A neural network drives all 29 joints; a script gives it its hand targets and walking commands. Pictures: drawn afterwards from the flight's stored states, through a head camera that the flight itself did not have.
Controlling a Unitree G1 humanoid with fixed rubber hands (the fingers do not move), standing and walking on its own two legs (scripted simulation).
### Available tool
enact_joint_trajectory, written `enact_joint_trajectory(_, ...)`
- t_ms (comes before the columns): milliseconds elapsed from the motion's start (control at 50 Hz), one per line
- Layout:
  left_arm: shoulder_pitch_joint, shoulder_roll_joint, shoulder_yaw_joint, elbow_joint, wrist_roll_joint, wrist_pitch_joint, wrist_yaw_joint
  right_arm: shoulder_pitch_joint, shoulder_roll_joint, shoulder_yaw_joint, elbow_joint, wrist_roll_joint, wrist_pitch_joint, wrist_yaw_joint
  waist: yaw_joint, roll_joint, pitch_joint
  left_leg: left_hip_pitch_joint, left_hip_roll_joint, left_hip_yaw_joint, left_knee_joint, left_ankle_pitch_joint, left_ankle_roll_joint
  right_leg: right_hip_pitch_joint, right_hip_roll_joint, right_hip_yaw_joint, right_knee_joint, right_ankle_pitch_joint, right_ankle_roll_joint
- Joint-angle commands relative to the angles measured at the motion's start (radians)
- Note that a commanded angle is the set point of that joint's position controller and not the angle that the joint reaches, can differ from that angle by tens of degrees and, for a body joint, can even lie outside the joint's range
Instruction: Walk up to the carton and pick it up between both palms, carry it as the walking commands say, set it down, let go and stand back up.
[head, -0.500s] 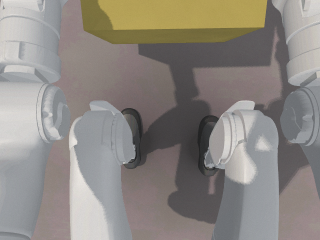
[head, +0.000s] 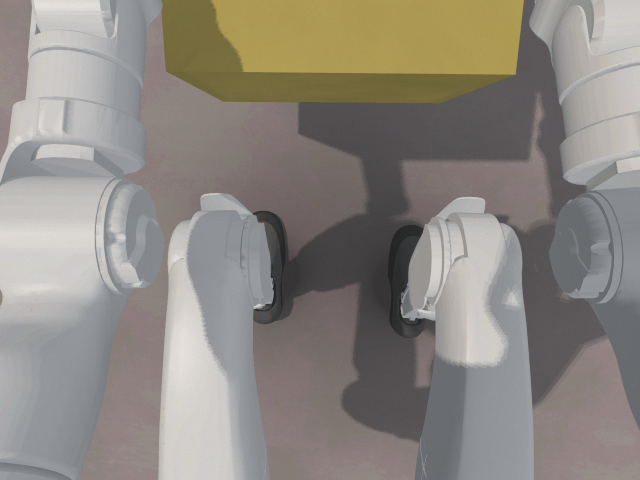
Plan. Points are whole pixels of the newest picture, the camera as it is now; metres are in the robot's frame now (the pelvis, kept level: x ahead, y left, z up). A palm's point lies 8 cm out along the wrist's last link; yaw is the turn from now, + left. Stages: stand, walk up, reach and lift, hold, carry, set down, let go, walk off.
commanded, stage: reach and lift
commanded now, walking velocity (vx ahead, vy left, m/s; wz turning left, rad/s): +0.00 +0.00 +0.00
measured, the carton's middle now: out of the picture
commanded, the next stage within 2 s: none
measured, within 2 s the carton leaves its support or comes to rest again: neither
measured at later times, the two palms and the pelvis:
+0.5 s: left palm out of the picture +0.55 +0.19 -0.02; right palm out of the picture +0.55 -0.17 -0.04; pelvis -0.01 +0.00 +0.04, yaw +0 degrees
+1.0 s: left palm out of the picture +0.53 +0.19 +0.05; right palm out of the picture +0.52 -0.17 +0.03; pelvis -0.02 +0.00 +0.09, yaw +1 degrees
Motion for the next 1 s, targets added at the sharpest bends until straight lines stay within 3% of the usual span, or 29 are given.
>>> enact_joint_trajectory(0,-0.662,-1.100,-0.282,-0.397,-0.173,-0.031,-0.456,-0.877,1.124,0.238,-0.566,0.154,-0.070,0.373,-0.001,-0.027,-2.484,0.770,-0.151,0.143,-0.210,0.233,0.020,0.715,0.144,-0.157,-0.291,0.272,-0.005)
enact_joint_trajectory(100,-0.660,-1.125,-0.261,-0.376,-0.161,-0.011,-0.466,-0.896,1.144,0.227,-0.569,0.148,-0.054,0.382,0.002,-0.034,-2.485,0.768,-0.156,0.148,-0.242,0.179,0.023,0.733,0.142,-0.156,-0.326,0.222,-0.004)
enact_joint_trajectory(500,-0.540,-1.212,-0.274,-0.403,-0.151,0.028,-0.481,-0.822,1.200,0.254,-0.648,0.146,-0.023,0.405,0.003,-0.041,-2.626,0.930,-0.171,0.123,-0.352,0.247,0.017,0.887,0.147,-0.134,-0.434,0.281,-0.005)
enact_joint_trajectory(720,-0.516,-1.226,-0.275,-0.396,-0.146,0.035,-0.485,-0.806,1.220,0.259,-0.645,0.141,-0.016,0.409,0.010,-0.049,-2.597,0.984,-0.171,0.117,-0.431,0.191,0.016,0.951,0.143,-0.123,-0.519,0.220,-0.007)
enact_joint_trajectory(980,-0.458,-1.273,-0.295,-0.405,-0.146,0.051,-0.498,-0.773,1.232,0.265,-0.665,0.126,-0.007,0.428,-0.007,-0.041,-2.641,1.110,-0.169,0.089,-0.525,0.192,0.008,1.030,0.141,-0.116,-0.614,0.214,-0.015)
